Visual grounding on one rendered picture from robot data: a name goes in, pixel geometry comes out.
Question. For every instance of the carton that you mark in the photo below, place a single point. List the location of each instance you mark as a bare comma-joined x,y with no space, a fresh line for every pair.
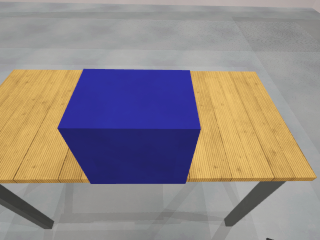
132,126

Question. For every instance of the table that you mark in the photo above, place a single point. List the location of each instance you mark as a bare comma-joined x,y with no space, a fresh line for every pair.
243,137

